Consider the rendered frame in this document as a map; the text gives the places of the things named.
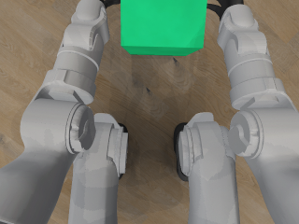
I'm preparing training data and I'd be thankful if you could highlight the left robot forearm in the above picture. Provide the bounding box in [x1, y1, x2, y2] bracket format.
[20, 0, 110, 133]

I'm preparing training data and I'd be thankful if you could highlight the left robot hand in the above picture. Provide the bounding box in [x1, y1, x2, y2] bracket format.
[100, 0, 121, 9]

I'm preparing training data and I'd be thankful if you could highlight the robot left upper arm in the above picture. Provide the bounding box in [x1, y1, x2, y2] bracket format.
[0, 98, 96, 224]

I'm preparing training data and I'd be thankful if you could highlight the robot left thigh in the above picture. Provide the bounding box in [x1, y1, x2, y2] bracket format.
[67, 122, 128, 224]

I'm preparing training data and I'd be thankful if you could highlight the carton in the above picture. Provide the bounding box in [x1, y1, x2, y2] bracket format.
[121, 0, 207, 56]

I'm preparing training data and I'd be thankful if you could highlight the right robot hand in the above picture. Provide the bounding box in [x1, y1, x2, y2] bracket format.
[206, 0, 244, 21]

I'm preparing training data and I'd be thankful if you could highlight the right robot forearm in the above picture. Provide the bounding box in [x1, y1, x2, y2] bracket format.
[217, 4, 299, 114]

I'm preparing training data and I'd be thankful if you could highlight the robot right shin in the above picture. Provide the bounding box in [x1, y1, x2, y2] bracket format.
[183, 112, 236, 176]

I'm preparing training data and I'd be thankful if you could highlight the robot right upper arm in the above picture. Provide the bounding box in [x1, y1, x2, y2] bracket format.
[227, 107, 299, 224]

